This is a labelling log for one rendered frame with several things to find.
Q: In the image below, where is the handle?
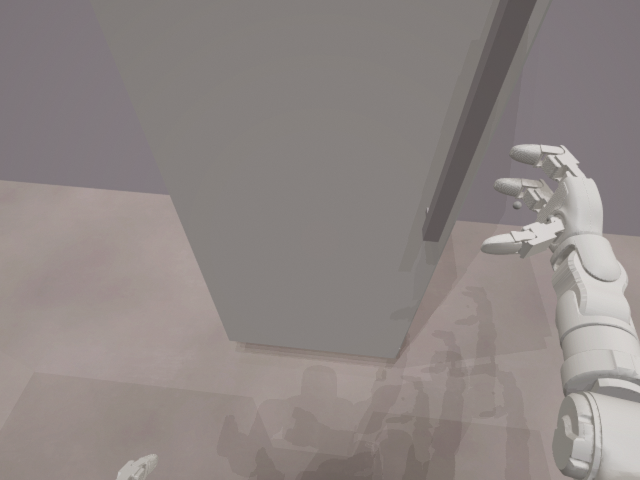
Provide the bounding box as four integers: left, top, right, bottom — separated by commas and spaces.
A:
422, 0, 537, 242

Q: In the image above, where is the robot right upper arm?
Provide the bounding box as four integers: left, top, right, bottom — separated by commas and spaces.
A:
552, 391, 640, 480

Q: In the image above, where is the right robot hand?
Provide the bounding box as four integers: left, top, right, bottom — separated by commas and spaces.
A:
481, 144, 603, 259

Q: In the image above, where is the left robot hand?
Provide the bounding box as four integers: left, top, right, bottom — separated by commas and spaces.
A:
116, 454, 158, 480

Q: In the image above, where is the fridge door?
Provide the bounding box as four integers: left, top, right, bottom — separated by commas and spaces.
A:
90, 0, 550, 359

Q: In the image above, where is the right robot forearm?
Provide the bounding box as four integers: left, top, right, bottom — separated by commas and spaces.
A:
550, 234, 640, 403

